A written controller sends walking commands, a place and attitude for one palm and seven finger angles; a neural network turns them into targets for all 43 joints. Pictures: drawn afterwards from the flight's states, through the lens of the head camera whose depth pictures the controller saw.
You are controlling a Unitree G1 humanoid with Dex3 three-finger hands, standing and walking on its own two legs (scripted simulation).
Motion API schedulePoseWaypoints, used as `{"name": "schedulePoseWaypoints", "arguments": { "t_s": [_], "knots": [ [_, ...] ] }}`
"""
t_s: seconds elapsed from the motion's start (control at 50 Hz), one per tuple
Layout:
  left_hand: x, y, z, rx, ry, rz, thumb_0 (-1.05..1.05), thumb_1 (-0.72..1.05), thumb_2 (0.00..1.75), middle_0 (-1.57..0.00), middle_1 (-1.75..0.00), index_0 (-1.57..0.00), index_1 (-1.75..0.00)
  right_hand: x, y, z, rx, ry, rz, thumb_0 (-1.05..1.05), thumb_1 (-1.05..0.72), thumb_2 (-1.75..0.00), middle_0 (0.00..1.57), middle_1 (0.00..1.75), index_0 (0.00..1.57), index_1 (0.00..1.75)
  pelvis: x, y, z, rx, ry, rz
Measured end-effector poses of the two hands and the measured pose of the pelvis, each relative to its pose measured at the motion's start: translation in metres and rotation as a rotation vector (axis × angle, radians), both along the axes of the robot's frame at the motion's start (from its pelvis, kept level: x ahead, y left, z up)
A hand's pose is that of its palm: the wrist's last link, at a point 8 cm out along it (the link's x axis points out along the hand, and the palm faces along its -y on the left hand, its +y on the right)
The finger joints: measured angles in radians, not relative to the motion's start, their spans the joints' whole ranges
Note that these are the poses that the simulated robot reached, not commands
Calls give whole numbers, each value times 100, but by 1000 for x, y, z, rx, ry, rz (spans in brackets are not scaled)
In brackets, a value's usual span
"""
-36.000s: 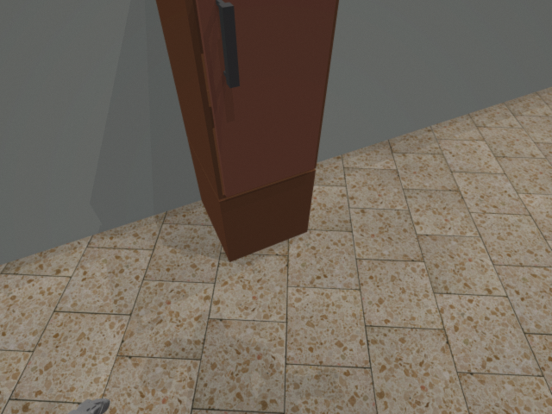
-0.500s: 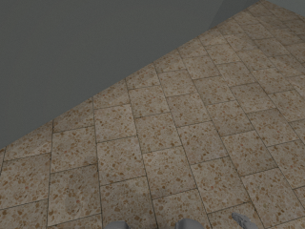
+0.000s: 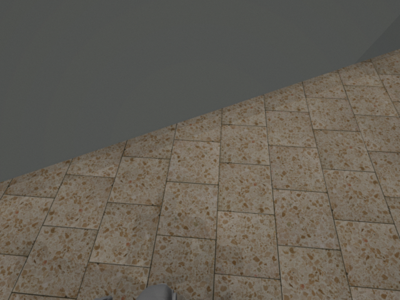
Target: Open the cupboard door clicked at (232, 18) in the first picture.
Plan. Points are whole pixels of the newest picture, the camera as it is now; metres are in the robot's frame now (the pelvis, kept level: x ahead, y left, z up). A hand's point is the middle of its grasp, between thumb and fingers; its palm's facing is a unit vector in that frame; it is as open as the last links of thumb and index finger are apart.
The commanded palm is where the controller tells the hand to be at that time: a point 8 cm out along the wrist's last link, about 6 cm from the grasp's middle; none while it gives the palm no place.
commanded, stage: turn to face it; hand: left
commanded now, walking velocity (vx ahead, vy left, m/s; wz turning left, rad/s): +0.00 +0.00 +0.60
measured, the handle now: out of the picture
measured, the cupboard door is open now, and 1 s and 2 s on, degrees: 48 48 48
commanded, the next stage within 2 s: take the last steps up to it in 1.96 s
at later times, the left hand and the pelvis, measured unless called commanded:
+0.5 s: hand out of the picture +0.10 +0.21 -0.16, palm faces +0.27 -0.92 -0.29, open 7.4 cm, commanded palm none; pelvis +0.03 -0.02 -0.02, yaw +16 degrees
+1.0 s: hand out of the picture -0.01 +0.20 -0.18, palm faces +0.58 -0.76 -0.28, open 7.4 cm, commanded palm none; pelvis +0.06 -0.02 -0.01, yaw +35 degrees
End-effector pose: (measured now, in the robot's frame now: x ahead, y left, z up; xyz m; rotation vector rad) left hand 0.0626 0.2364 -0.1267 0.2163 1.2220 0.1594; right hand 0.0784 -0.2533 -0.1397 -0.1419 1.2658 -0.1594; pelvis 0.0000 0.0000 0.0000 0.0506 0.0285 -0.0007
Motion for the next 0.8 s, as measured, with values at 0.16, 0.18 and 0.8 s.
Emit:
{"name": "schedulePoseWaypoints", "arguments": {
  "t_s": [0.16,0.18,0.8],
  "knots": [
    [-43,41,-33,-11,97,147,1,91,90,-20,-30,-20,-30,68,31,3,-55,-120,161,0,-91,-90,20,30,20,30,8,18,-20,-31,1,103],
    [-43,45,-32,-6,101,161,1,91,90,-20,-30,-20,-30,70,33,5,-61,-123,173,0,-91,-90,20,30,20,30,9,19,-19,-35,1,114],
    [-79,-21,-12,-17,14,511,0,91,90,-21,-30,-20,-30,173,45,4,-21,-43,517,0,-91,-90,20,30,19,30,50,-24,-7,-2,-15,506]
  ]
}}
